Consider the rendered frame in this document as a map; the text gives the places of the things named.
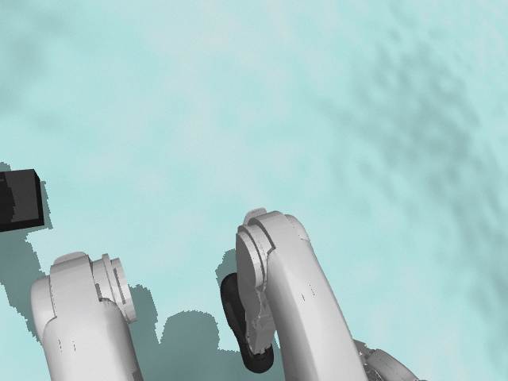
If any small box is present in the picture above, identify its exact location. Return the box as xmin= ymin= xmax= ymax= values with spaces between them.
xmin=0 ymin=169 xmax=44 ymax=232

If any right robot foot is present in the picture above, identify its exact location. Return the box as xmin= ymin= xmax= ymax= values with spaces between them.
xmin=221 ymin=272 xmax=274 ymax=373

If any right robot hand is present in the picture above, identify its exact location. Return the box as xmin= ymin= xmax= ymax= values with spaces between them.
xmin=353 ymin=339 xmax=419 ymax=381

